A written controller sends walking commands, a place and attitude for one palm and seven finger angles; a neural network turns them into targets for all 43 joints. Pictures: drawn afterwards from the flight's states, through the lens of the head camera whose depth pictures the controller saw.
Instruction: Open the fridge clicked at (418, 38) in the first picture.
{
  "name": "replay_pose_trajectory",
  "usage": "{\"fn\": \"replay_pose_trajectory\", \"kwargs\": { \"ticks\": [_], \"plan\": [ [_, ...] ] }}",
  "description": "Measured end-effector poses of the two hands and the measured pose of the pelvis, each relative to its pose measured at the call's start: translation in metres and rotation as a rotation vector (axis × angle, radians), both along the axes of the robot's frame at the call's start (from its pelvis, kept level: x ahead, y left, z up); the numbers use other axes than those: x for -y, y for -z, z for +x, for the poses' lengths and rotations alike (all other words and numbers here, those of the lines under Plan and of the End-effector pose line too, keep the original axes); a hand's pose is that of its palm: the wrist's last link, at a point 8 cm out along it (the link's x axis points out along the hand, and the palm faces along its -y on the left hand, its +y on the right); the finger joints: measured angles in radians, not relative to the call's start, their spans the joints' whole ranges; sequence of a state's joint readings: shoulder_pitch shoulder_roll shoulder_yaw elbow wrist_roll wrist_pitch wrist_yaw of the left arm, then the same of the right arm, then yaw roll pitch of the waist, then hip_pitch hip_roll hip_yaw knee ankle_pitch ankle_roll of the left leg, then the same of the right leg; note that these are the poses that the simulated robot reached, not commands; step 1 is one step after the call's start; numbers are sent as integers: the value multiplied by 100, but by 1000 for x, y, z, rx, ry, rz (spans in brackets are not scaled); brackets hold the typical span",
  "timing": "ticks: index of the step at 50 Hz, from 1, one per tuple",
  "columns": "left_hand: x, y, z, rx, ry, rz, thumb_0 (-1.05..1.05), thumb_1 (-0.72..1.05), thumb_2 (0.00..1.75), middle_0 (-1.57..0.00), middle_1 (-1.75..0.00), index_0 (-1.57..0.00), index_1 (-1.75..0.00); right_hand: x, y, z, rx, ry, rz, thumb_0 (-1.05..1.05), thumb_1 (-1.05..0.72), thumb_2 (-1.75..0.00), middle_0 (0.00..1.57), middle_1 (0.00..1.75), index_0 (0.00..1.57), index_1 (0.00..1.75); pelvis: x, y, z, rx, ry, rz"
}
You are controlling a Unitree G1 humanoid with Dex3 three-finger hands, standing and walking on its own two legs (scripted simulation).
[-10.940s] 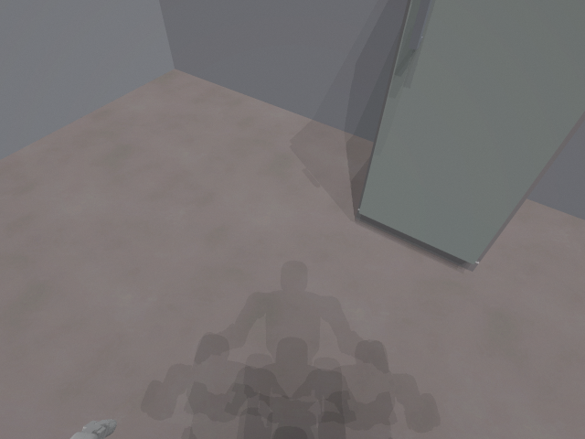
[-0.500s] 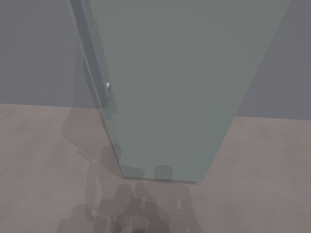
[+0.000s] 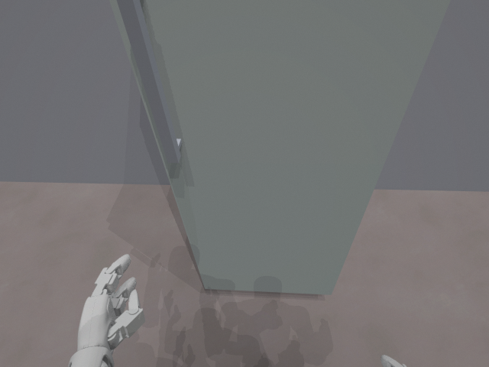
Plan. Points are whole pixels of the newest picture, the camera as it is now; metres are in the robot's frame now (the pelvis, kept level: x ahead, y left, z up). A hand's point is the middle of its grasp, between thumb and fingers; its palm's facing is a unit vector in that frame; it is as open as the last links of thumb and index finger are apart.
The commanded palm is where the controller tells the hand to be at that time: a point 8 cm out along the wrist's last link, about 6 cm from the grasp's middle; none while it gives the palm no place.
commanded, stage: raise the hand to about handle height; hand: left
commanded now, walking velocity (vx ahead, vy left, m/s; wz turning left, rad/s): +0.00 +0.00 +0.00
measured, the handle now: (158, 86) +0.51 +0.17 +0.23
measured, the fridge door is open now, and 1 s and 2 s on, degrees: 0 0 0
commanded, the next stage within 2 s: move the hooked fingers beside the handle in 1.92 s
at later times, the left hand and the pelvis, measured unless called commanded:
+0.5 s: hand (105, 301) +0.20 +0.21 +0.07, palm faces -0.06 -0.99 -0.12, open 10.2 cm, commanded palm +0.16 +0.28 +0.07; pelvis -0.01 +0.04 -0.03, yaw +2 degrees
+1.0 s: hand (39, 242) +0.24 +0.28 +0.15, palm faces +0.06 -0.99 -0.13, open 13.0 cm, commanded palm +0.20 +0.33 +0.16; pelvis +0.01 +0.04 +0.00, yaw +1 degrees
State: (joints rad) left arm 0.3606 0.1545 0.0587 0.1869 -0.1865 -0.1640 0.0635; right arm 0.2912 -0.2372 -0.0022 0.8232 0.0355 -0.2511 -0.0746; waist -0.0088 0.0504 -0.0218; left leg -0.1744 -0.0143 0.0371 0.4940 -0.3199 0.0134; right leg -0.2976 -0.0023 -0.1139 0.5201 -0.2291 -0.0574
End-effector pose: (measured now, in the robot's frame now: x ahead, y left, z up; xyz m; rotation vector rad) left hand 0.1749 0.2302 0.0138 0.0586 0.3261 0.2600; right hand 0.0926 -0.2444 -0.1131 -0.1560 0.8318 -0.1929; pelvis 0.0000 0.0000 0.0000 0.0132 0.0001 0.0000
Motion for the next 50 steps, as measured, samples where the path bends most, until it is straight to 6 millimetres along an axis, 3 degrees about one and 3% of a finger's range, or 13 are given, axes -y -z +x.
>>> {"fn": "replay_pose_trajectory", "kwargs": {
  "ticks": [3,5,9,12,14,19,23,27,31,36,40,44,50],
  "plan": [
    [1,-40,29,319,105,-4,1,81,85,-20,-36,-20,-37,5,-24,42,190,-24,-25,1,-90,-90,20,30,20,30,0,8,-4,-46,14,5],
    [4,-44,27,429,199,-21,1,77,84,-20,-39,-20,-39,7,-42,65,286,-56,-44,1,-90,-90,20,30,20,30,0,15,-7,-62,24,6],
    [2,-4,-5,304,326,-64,0,69,80,-21,-44,-21,-45,10,-70,100,402,-117,-103,1,-90,-90,20,30,20,30,-4,27,-11,-84,25,1],
    [-13,25,-40,148,256,-114,0,62,77,-22,-48,-22,-49,4,-79,116,429,-152,-146,1,-90,-90,20,30,20,30,-9,32,-11,-100,14,-7],
    [-27,28,-57,128,161,-101,1,57,75,-23,-51,-23,-52,-5,-79,122,425,-181,-161,1,-90,-90,20,30,20,30,-12,34,-10,-104,0,-18],
    [-48,-18,-54,374,78,15,2,45,70,-23,-59,-23,-59,-44,-55,118,357,-272,-119,1,-90,-90,20,30,20,30,-22,37,-11,-94,-39,-48],
    [-39,-57,-15,521,255,61,1,36,66,-23,-65,-23,-65,-77,-29,98,292,-277,-23,1,-90,-90,20,30,20,30,-32,36,-14,-80,-45,-59],
    [-35,-60,22,376,410,47,1,26,62,-24,-71,-24,-71,-95,-18,71,238,-189,66,1,-90,-90,20,30,21,30,-39,29,-10,-73,-17,-48],
    [-56,-60,33,257,338,-8,1,17,58,-25,-77,-25,-77,-94,-20,52,203,-121,76,1,-90,-90,21,30,21,30,-43,20,-4,-62,5,-38],
    [-87,-92,21,362,177,49,0,6,53,-26,-84,-26,-85,-79,-27,48,188,-145,22,1,-90,-90,20,30,21,30,-45,14,3,-51,1,-42],
    [-88,-111,16,436,184,80,0,-4,49,-26,-90,-26,-91,-67,-32,58,200,-188,-27,1,-90,-90,20,30,21,30,-47,12,4,-33,-20,-49],
    [-86,-113,27,392,256,74,0,-13,45,-27,-96,-27,-97,-59,-41,74,245,-185,-59,1,-90,-90,20,30,21,30,-46,9,3,-12,-26,-45],
    [-106,-143,43,409,227,101,0,-27,39,-29,-105,-29,-106,-60,-64,100,351,-182,-50,1,-90,-90,20,30,21,30,-37,3,6,24,-22,-37]
  ]
}}
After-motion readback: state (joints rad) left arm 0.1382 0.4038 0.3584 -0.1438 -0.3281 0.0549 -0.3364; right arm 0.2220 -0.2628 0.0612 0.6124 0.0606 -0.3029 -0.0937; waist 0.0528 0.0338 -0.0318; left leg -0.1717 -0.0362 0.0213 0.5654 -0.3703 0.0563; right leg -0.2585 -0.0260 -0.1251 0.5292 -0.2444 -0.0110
